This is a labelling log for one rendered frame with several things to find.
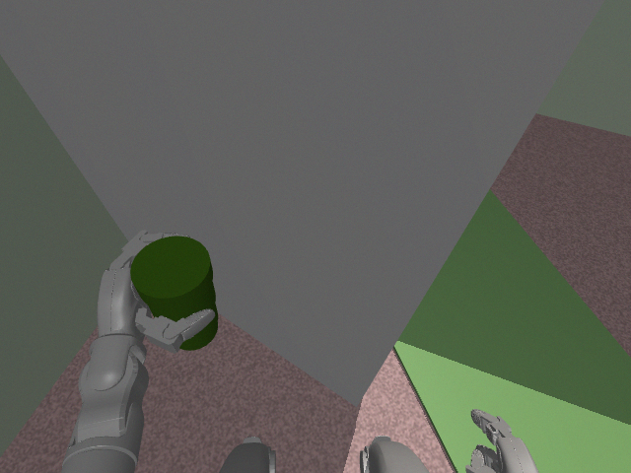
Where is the right robot hand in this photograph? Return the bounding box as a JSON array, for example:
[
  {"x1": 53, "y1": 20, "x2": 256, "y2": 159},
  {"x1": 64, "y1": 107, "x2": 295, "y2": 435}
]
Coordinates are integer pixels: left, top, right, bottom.
[{"x1": 465, "y1": 409, "x2": 539, "y2": 473}]

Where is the left robot arm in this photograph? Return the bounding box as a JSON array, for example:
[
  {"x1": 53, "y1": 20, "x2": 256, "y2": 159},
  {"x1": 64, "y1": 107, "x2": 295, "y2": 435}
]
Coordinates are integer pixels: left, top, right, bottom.
[{"x1": 61, "y1": 333, "x2": 149, "y2": 473}]

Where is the left robot hand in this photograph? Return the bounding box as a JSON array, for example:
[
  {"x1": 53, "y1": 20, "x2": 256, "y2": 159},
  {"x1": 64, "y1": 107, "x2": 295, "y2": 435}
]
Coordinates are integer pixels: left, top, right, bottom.
[{"x1": 97, "y1": 230, "x2": 215, "y2": 354}]

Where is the cup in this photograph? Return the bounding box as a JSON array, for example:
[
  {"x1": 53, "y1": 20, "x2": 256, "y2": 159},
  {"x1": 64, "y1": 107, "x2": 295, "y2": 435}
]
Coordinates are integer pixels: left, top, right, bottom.
[{"x1": 130, "y1": 236, "x2": 218, "y2": 351}]

